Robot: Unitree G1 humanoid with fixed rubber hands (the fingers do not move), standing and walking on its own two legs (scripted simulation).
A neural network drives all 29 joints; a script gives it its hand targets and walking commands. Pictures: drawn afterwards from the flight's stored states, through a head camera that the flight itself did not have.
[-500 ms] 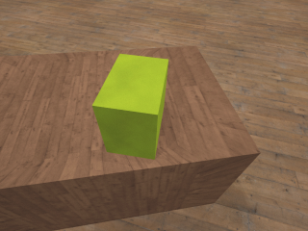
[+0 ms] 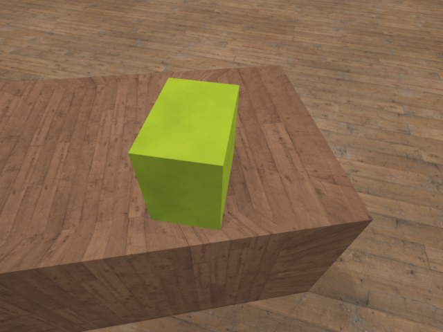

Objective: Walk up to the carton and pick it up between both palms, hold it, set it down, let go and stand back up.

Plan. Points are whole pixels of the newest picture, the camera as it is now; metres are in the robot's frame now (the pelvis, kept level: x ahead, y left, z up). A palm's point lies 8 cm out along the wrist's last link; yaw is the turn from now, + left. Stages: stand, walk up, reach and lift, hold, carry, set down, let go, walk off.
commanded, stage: stand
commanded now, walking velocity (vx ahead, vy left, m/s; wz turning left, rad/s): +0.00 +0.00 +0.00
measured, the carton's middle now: (194, 153) +0.51 +0.07 -0.01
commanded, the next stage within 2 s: walk up in 0.02 s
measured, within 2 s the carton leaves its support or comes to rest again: neither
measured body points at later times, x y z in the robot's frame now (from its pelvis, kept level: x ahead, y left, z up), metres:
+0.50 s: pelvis -0.01 -0.01 +0.00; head +0.01 +0.00 +0.45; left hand +0.04 +0.29 -0.13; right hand +0.05 -0.29 -0.14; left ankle +0.01 +0.13 -0.74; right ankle +0.01 -0.12 -0.74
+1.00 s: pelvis +0.00 -0.01 -0.01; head +0.02 +0.00 +0.44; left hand +0.05 +0.30 -0.12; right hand +0.14 -0.29 -0.12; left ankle +0.01 +0.13 -0.74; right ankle +0.01 -0.12 -0.74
